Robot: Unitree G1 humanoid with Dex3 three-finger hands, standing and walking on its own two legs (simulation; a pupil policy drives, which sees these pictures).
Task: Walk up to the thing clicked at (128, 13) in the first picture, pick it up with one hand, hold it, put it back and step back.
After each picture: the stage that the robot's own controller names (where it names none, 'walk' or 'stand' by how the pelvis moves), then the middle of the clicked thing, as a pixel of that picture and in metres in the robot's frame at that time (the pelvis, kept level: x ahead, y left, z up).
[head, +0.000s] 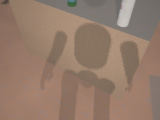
stand; (127, 5) +0.85 -0.26 +0.05
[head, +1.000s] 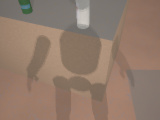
walk; (82, 5) +0.78 +0.03 +0.08
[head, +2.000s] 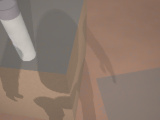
rise first; (18, 34) +0.52 +0.25 +0.08
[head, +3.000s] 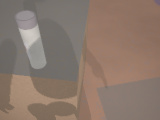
stand; (33, 42) +0.52 +0.20 +0.07
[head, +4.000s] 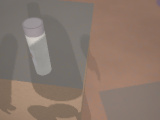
stand; (39, 49) +0.49 +0.19 +0.05
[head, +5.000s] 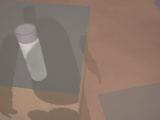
stand; (33, 55) +0.47 +0.20 +0.05
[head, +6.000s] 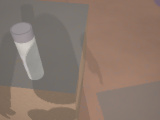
stand; (29, 54) +0.47 +0.21 +0.05
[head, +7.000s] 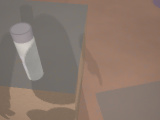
stand; (29, 54) +0.47 +0.22 +0.05
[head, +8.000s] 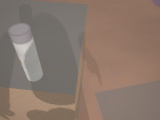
stand; (28, 55) +0.46 +0.22 +0.05
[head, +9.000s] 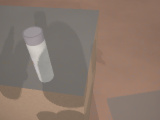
rise first; (40, 57) +0.47 +0.21 +0.05
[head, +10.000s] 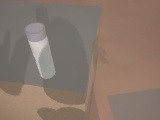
go down; (42, 53) +0.47 +0.20 +0.05
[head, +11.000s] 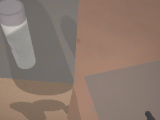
go down; (19, 39) +0.47 +0.18 +0.08
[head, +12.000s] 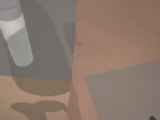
approach; (16, 36) +0.48 +0.19 +0.09
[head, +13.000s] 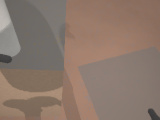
close in; out of the picture +0.49 +0.21 +0.13
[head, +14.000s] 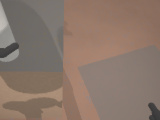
lift; out of the picture +0.49 +0.21 +0.13
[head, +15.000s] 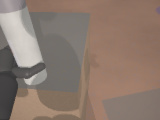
lift; (23, 42) +0.34 +0.16 +0.25
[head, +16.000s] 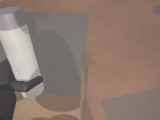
hold; (21, 56) +0.33 +0.17 +0.21
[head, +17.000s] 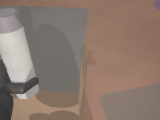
hold; (17, 58) +0.33 +0.18 +0.19
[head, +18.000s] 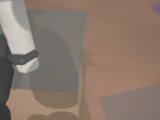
crouch; (17, 31) +0.39 +0.18 +0.25
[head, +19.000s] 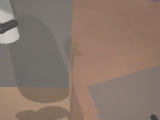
lower; out of the picture +0.49 +0.21 +0.27
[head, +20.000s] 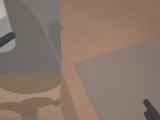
lower; out of the picture +0.52 +0.20 +0.13
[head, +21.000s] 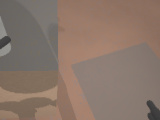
lower; out of the picture +0.51 +0.21 +0.13
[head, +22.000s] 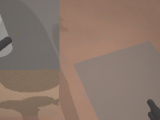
lower; out of the picture +0.50 +0.21 +0.13
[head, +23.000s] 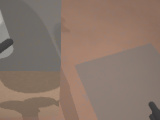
lower; out of the picture +0.50 +0.21 +0.13
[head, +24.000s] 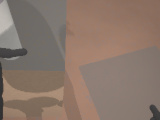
open; (0, 25) +0.48 +0.19 +0.13
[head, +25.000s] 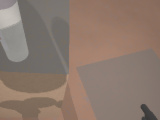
sink last; (9, 27) +0.47 +0.18 +0.12
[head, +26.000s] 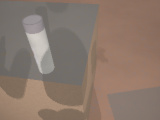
sink last; (40, 47) +0.49 +0.20 +0.09
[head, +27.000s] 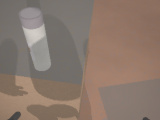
stand; (37, 43) +0.48 +0.18 +0.09
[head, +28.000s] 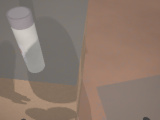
stand; (29, 44) +0.46 +0.20 +0.10
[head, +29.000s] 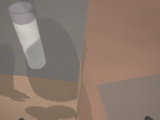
stand; (30, 39) +0.48 +0.19 +0.11
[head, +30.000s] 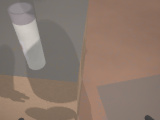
stand; (30, 40) +0.47 +0.19 +0.12
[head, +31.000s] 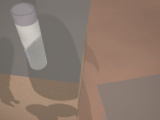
stand; (32, 40) +0.47 +0.19 +0.10
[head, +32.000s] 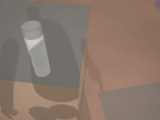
walk; (37, 51) +0.49 +0.19 +0.05
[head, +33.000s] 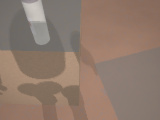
walk; (36, 18) +0.60 +0.21 +0.07
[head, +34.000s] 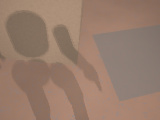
walk; out of the picture +0.97 +0.17 +0.09
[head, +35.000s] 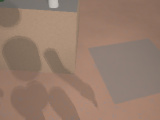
stand; out of the picture +1.10 +0.21 +0.07
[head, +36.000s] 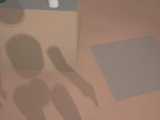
stand; out of the picture +1.12 +0.21 +0.05
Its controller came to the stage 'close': yes
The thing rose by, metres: 0.21
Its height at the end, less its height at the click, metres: +0.00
